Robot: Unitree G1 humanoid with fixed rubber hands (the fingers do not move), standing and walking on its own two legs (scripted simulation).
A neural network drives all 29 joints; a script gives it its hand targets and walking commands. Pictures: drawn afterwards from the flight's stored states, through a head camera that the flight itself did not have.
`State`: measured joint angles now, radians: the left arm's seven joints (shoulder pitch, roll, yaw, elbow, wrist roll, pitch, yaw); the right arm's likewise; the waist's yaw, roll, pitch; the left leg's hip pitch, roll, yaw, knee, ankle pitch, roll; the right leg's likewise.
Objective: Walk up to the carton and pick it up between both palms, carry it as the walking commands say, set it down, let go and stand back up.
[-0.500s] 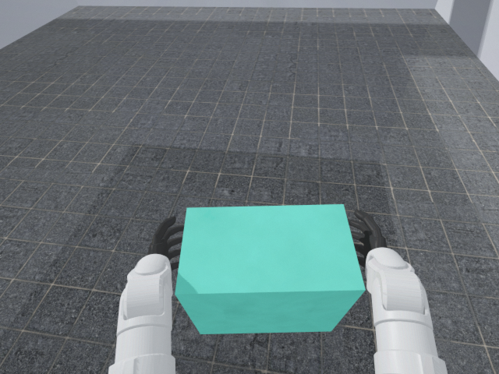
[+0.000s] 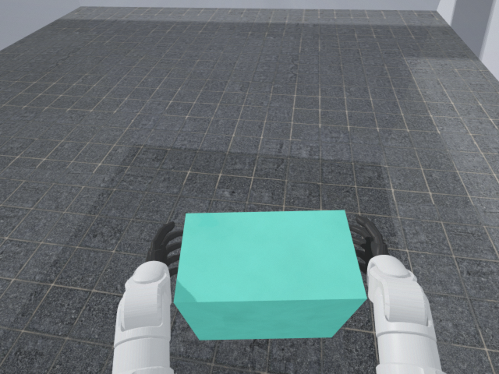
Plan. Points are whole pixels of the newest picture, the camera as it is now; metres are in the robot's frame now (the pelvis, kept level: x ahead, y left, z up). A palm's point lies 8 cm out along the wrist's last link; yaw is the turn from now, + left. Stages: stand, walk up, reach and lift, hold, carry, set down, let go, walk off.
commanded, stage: reach and lift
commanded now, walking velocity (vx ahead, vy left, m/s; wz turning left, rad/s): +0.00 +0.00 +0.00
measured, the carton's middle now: (265, 281) +0.28 +0.00 -0.04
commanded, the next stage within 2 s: hold in 0.06 s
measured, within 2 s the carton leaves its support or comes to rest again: neither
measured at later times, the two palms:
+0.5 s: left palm (157, 272) +0.27 +0.18 +0.04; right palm (376, 266) +0.27 -0.17 +0.04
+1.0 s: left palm (145, 227) +0.33 +0.20 +0.08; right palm (357, 219) +0.33 -0.15 +0.08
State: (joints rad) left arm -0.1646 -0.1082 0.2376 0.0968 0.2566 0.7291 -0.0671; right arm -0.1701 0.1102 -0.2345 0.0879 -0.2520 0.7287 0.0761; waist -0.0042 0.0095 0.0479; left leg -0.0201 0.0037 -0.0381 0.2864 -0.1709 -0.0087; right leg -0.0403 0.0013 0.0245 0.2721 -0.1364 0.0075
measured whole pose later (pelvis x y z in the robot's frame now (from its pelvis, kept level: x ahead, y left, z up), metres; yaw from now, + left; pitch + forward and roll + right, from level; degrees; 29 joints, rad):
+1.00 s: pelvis +0.08 +0.01 -0.01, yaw +0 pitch +5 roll -1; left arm -0.04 -0.06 0.18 -0.29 0.08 1.01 0.00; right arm -0.04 0.13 -0.16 -0.28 -0.11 0.99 0.00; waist 0.01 0.01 -0.20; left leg -0.17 0.04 0.05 0.43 -0.35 0.00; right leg -0.39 -0.03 -0.12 0.68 -0.44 0.01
